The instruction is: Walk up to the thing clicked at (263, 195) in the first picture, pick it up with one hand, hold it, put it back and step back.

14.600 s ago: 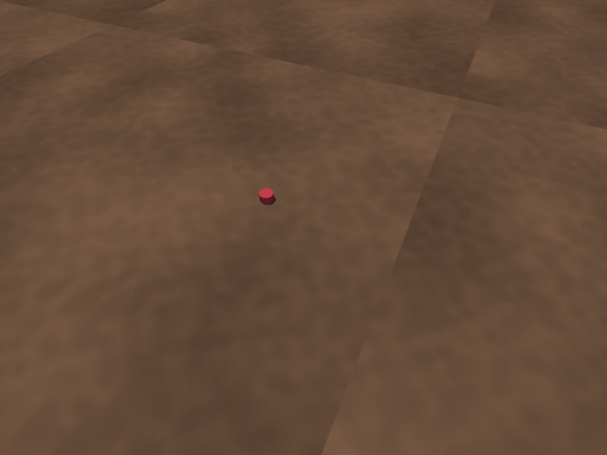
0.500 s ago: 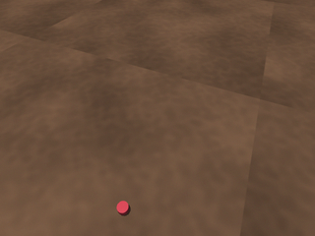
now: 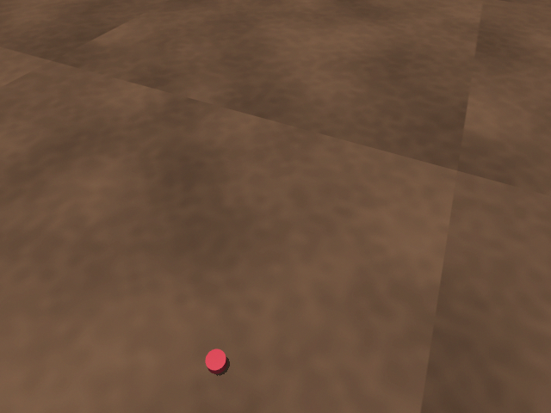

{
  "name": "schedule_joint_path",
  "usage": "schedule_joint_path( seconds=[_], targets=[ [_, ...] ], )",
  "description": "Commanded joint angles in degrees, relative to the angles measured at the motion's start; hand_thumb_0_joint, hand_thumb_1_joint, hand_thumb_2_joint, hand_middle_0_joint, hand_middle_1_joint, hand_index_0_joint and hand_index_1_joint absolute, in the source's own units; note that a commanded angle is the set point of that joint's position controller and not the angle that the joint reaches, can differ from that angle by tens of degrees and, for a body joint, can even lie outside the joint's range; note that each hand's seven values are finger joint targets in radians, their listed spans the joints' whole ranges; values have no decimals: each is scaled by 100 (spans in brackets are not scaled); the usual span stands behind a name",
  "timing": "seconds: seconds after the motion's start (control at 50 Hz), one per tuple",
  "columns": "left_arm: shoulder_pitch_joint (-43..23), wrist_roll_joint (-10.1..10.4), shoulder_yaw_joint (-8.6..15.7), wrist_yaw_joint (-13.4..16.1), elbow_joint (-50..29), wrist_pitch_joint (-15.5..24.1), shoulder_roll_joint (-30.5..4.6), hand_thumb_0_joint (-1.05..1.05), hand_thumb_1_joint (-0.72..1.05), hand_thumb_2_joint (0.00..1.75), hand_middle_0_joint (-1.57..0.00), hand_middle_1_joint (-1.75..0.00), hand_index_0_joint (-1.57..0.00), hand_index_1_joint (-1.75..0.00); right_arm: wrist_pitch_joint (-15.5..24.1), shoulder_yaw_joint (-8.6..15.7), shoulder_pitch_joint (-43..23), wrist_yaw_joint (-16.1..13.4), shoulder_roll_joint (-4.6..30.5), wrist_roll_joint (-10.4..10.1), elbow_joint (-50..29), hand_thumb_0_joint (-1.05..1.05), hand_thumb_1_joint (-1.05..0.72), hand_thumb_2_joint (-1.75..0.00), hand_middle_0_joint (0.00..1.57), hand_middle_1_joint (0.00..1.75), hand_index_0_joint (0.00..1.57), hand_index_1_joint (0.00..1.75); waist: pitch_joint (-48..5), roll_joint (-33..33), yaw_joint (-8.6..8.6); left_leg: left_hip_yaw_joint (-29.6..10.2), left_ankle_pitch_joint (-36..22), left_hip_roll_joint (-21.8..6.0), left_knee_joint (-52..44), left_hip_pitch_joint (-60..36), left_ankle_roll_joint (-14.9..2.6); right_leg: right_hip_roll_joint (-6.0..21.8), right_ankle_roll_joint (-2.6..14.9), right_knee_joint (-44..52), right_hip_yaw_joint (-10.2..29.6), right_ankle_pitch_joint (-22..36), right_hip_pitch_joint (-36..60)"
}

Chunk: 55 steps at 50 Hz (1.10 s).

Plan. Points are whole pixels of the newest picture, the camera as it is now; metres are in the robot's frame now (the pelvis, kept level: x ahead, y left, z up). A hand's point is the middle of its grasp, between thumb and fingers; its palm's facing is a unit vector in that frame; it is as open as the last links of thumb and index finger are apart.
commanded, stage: stand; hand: left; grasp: from above
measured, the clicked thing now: (216, 361) +0.43 +0.22 -0.76
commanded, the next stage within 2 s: rise first in 0.44 s
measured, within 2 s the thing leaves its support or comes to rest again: neither
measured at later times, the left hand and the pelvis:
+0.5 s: hand out of the picture +0.07 +0.25 -0.16, palm faces -0.03 -0.94 -0.35, open 7.4 cm; pelvis +0.00 +0.00 +0.00, yaw +0 degrees
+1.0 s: hand out of the picture +0.12 +0.26 -0.20, palm faces -0.10 -0.91 -0.40, open 12.8 cm; pelvis -0.02 +0.01 -0.05, yaw +0 degrees
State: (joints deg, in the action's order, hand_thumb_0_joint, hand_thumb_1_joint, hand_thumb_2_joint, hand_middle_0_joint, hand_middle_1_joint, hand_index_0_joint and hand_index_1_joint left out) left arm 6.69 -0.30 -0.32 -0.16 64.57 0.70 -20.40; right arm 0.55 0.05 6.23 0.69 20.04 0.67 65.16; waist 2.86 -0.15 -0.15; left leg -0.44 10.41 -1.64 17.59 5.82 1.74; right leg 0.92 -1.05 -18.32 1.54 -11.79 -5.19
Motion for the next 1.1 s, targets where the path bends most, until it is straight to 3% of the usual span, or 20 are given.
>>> schedule_joint_path(
  seconds=[0.0,0.26,0.5,0.52,0.54,0.56,0.58,0.6,0.62,0.64,0.68,0.7,0.74,0.76,0.78,0.82,0.88,0.92,0.98,1.08],
  targets=[
    [-151,-13,264,87,-360,108,-1235,0,90,90,-20,-30,-20,-30,106,247,-187,-114,1229,-23,-354,0,-90,-90,20,30,20,30,-545,13,-7,-351,-1340,-601,-85,-260,-249,639,223,177,333,1408,35],
    [-139,-11,266,97,-347,105,-1230,0,90,90,-20,-30,-20,-30,86,245,-195,-110,1215,-38,-394,0,-90,-90,20,30,20,30,-412,-36,-12,-378,-1117,-584,-148,-195,-251,622,198,274,315,1205,-30],
    [-158,-17,274,93,-386,115,-1226,0,90,90,-20,-30,-20,-30,99,244,-197,-116,1223,-30,-416,0,-90,-90,20,30,20,30,-445,45,-8,-357,-1192,-606,-94,-225,-278,658,197,247,363,1360,38],
    [-160,-10,269,87,-380,105,-1225,0,83,92,-19,-38,-19,-38,94,225,-160,-118,1194,-24,-404,0,-94,-92,20,31,20,31,-359,58,-15,-354,-1035,-575,-159,-144,-255,636,190,282,350,1172,-30],
    [-2171,247,299,158,-2391,652,-249,0,75,97,-24,-46,-20,-46,366,11,-81,-212,278,-387,-1991,0,-98,-92,20,30,20,30,-122,187,-627,341,-170,207,321,630,-217,-56,107,-132,-180,644,-1241],
    [-2756,228,387,173,-1913,587,-527,0,67,95,-24,-52,-19,-54,365,14,176,-276,439,-403,-1697,0,-93,-91,20,30,20,30,-258,-49,-483,312,53,218,406,623,-243,-53,88,-165,-219,327,-1025],
    [-1669,104,744,202,-868,341,-1041,0,59,94,-23,-57,-19,-61,307,95,370,-312,606,-382,-1585,0,-92,-91,20,30,20,30,-150,-257,-346,295,146,255,532,900,-268,-85,118,-208,-279,103,-1120],
    [-1242,31,799,96,-587,229,-975,0,51,90,-22,-64,-20,-66,242,179,416,-293,606,-361,-1775,0,-91,-90,20,30,20,30,-160,-239,-197,337,76,225,731,1051,-249,-110,143,-401,-302,58,-1200],
    [-1502,-107,824,19,-794,239,-1115,0,43,89,-20,-72,-20,-74,266,287,476,-321,608,-319,-1885,0,-91,-90,20,30,20,30,-521,-218,-190,319,-24,237,895,1093,-263,-99,152,-539,-274,133,-1289],
    [-1801,-232,1046,-27,-1064,303,-1461,0,35,90,-19,-78,-19,-78,308,356,530,-350,611,-274,-1993,0,-90,-90,20,30,20,30,-972,-127,-161,302,-141,238,1081,1089,-256,-68,126,-762,-233,343,-1231],
    [-913,-598,1071,-178,-414,167,-1253,0,19,88,-16,-91,-18,-89,358,454,715,-300,559,-186,-2155,0,-93,-91,20,30,20,30,-1257,-92,-84,221,-367,280,1539,1520,-227,-79,155,-1242,-259,570,-1429],
    [-674,-766,1160,-225,-424,128,-1253,0,11,91,-14,-95,-16,-93,358,511,723,-256,543,-168,-2318,0,-94,-91,20,30,20,30,-1482,-44,86,224,-440,320,1712,1658,-217,-79,172,-1414,-259,570,-1401],
    [-497,-874,1270,-168,-1172,47,-1251,0,-5,93,-12,-100,-13,-98,355,564,728,-221,480,-188,-2648,0,-94,-91,20,30,20,30,-1960,426,276,216,-574,329,1721,1509,-146,-117,223,-1598,-256,583,-1339],
    [-348,-860,1270,-103,-1400,-64,-1121,0,-13,93,-10,-103,-13,-101,342,552,676,-210,433,-190,-2806,0,-93,-91,20,30,20,30,-1952,608,278,209,-487,330,1732,1549,-121,-128,223,-1613,-270,448,-1459],
    [-221,-895,1099,-52,-1343,-231,-831,0,-21,92,-11,-104,-13,-102,335,530,626,-196,402,-207,-2902,0,-91,-90,20,30,20,30,-1674,446,201,156,-404,300,1719,1701,-109,-160,218,-1601,-323,320,-1629],
    [-666,-987,1025,48,-1727,-476,-863,0,-37,94,-13,-102,-13,-102,360,527,446,-169,425,-244,-3134,0,-92,-91,20,30,20,30,-1428,298,83,121,-90,233,1859,1986,-117,-182,209,-1726,-368,4,-1961],
    [-449,-989,956,79,-1998,-740,-691,0,-56,98,-10,-105,-9,-106,418,533,447,-122,393,-235,-3362,0,-92,-91,20,30,20,30,-1241,88,-27,48,404,155,2166,2455,-126,-232,207,-2077,-412,-511,-2534],
    [-551,-1033,985,112,-2373,-761,-678,0,-59,99,-10,-105,-8,-106,517,538,533,-129,365,-221,-3465,0,-91,-90,20,30,20,30,-1434,56,-81,27,595,146,2442,2621,-143,-227,195,-2338,-398,-658,-2828],
    [-426,-1197,1131,147,-3022,-674,-799,0,-59,100,-9,-105,-7,-106,660,562,612,-134,281,-183,-3604,0,-90,-90,20,30,20,30,-1825,180,-37,19,443,141,2934,2852,-161,-192,195,-2838,-364,-531,-3110],
    [268,-1498,1198,199,-3803,-706,-819,0,-59,101,-8,-105,-6,-107,798,580,637,-197,213,-143,-3794,0,-90,-90,20,30,20,30,-2265,489,-49,55,102,125,3500,3032,-162,-159,192,-3390,-297,-203,-3458]
  ],
)
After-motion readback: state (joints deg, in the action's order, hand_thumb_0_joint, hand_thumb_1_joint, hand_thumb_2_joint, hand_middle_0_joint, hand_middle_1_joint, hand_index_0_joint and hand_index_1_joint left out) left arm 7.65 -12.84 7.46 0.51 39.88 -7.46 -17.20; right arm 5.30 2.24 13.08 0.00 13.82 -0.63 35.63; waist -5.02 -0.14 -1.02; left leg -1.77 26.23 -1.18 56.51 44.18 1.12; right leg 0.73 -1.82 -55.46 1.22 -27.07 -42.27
